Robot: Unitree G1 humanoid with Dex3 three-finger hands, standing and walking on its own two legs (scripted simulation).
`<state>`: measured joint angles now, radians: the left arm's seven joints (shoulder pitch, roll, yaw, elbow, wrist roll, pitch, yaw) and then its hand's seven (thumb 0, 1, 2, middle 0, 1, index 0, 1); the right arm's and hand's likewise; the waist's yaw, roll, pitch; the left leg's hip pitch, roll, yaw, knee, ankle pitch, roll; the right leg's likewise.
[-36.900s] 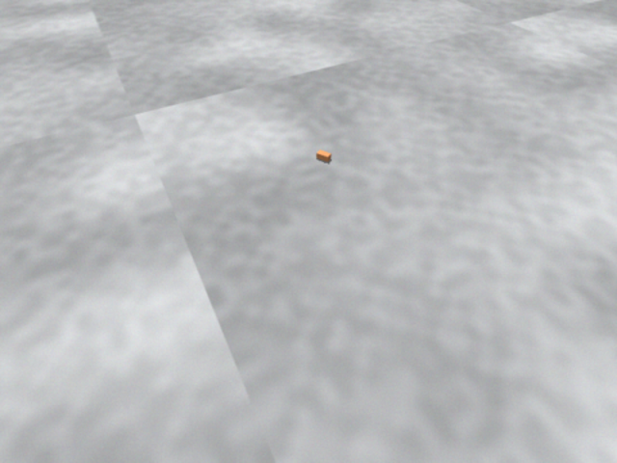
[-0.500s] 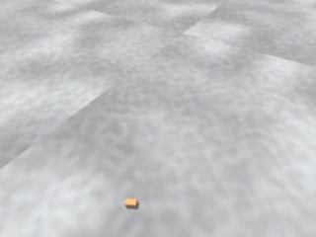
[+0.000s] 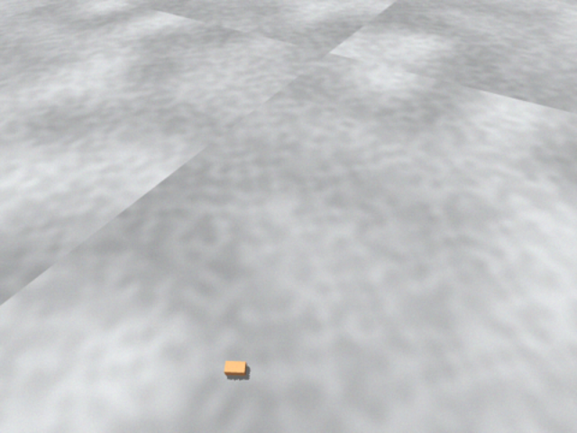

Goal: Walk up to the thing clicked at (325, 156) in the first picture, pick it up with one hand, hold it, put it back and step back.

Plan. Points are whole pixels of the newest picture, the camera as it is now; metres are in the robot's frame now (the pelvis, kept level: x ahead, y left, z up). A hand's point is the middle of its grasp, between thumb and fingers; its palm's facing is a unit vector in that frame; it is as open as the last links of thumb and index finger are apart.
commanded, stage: stand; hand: left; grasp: from above
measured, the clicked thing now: (235, 368) +0.46 +0.22 -0.76
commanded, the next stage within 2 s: step back in 0.98 s
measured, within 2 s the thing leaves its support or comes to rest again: neither
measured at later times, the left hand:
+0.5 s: hand out of the picture +0.07 +0.25 -0.16, palm faces +0.01 -0.94 -0.33, open 7.4 cm
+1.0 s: hand out of the picture +0.07 +0.25 -0.16, palm faces +0.01 -0.94 -0.34, open 7.4 cm
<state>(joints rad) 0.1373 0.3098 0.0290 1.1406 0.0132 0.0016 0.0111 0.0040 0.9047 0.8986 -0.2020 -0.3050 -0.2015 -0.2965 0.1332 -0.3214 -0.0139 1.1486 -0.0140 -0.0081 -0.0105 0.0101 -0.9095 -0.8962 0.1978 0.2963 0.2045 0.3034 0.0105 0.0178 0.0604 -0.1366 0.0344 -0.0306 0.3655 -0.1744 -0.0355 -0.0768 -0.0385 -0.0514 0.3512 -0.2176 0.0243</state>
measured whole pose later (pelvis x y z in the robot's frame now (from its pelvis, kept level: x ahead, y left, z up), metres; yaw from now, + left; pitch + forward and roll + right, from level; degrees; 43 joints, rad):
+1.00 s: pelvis +0.01 +0.00 +0.00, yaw +0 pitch -2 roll +0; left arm 0.13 0.33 0.02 1.12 0.01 0.00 0.00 0.00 0.91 0.90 -0.20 -0.30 -0.20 -0.30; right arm 0.10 -0.34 -0.01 1.14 -0.01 0.00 0.00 0.01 -0.91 -0.90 0.20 0.30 0.20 0.30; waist 0.00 0.01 0.05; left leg -0.14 0.04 -0.03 0.35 -0.17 -0.04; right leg -0.08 -0.04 -0.06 0.34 -0.22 0.02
